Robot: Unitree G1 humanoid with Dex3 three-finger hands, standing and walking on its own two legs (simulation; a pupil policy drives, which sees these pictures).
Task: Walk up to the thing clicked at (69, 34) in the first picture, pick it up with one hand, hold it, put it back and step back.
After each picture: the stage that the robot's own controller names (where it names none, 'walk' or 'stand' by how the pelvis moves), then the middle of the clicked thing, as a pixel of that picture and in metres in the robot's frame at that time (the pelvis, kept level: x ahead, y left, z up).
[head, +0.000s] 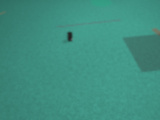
stand; (69, 36) +1.68 +0.16 -0.72
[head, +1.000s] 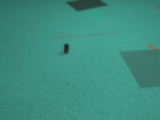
walk; (66, 48) +1.56 +0.13 -0.71
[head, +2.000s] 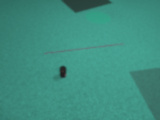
walk; (63, 72) +1.02 +0.14 -0.71
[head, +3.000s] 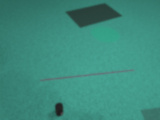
walk; (59, 109) +0.63 +0.16 -0.72
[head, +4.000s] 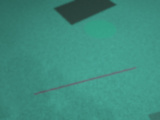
stand; out of the picture +0.42 +0.21 -0.70
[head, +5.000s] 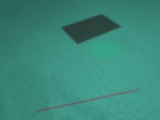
stand; out of the picture +0.38 +0.20 -0.72
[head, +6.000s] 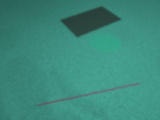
stand; out of the picture +0.37 +0.19 -0.72
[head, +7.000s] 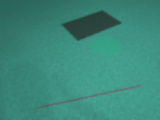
stand; out of the picture +0.39 +0.20 -0.73
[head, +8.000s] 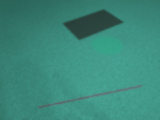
stand; out of the picture +0.38 +0.20 -0.73
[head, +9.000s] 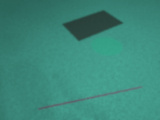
stand; out of the picture +0.37 +0.19 -0.73
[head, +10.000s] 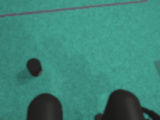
go down; (34, 68) +0.47 +0.20 -0.37
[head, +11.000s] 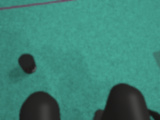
go down; (28, 64) +0.47 +0.20 -0.31
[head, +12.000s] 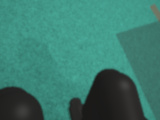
close in; out of the picture +0.47 +0.24 -0.24
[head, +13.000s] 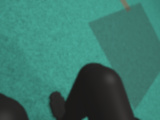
close; out of the picture +0.46 +0.26 -0.23
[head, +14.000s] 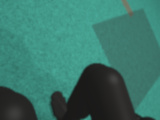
lift; out of the picture +0.43 +0.24 -0.24
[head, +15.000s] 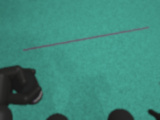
lift; (29, 89) +0.34 +0.19 -0.03
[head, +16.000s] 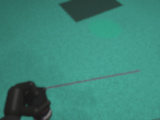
hold; (39, 106) +0.31 +0.17 -0.03
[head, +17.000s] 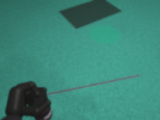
hold; (40, 106) +0.31 +0.17 -0.03
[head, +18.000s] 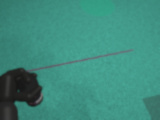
crouch; (31, 91) +0.37 +0.18 -0.08
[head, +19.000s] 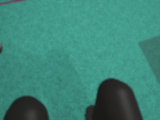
lower; out of the picture +0.51 +0.24 -0.10
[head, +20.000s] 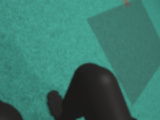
lower; out of the picture +0.46 +0.26 -0.24
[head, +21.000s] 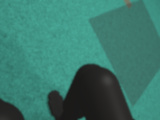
lower; out of the picture +0.46 +0.26 -0.24
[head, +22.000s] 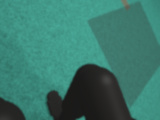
lower; out of the picture +0.46 +0.26 -0.25
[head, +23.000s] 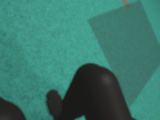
lower; out of the picture +0.46 +0.26 -0.25
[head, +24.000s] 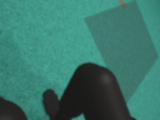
open; out of the picture +0.45 +0.24 -0.25
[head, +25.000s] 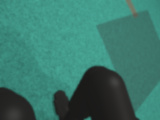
stand; out of the picture +0.45 +0.24 -0.25
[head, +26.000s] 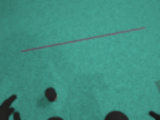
stand; (51, 94) +0.43 +0.17 -0.50
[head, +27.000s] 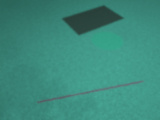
stand; out of the picture +0.38 +0.16 -0.66
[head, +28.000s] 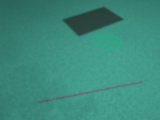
stand; out of the picture +0.39 +0.17 -0.67
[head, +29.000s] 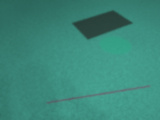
stand; out of the picture +0.41 +0.16 -0.71
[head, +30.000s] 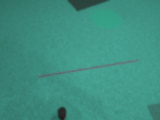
walk; (62, 113) +0.45 +0.11 -0.71
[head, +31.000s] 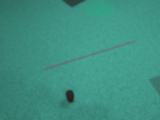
walk; (70, 96) +0.61 +0.14 -0.69
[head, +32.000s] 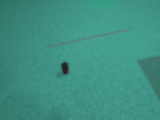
walk; (65, 68) +0.91 +0.22 -0.69
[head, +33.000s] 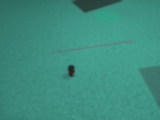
stand; (71, 70) +1.05 +0.16 -0.70
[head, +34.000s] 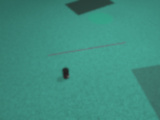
stand; (65, 73) +1.05 +0.18 -0.72
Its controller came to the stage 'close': yes
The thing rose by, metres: 0.70
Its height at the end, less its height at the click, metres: +0.00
